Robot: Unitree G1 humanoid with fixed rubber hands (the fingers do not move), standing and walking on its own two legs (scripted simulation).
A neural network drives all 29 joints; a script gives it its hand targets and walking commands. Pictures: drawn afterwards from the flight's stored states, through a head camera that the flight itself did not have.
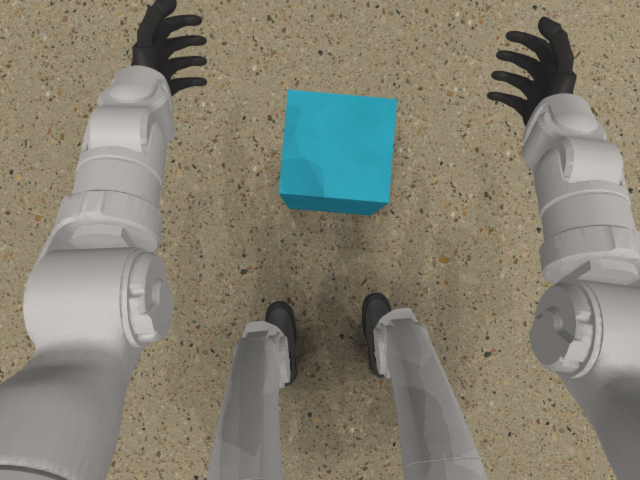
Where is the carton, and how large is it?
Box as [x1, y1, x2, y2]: [279, 90, 396, 214]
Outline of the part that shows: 288,90 279,183 279,194 289,208 372,214 388,202 396,99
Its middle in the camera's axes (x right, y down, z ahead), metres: +0.03 -0.18 +0.87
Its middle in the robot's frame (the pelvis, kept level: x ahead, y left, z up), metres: +0.55 -0.05 -0.53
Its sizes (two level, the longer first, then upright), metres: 0.210 0.200 0.250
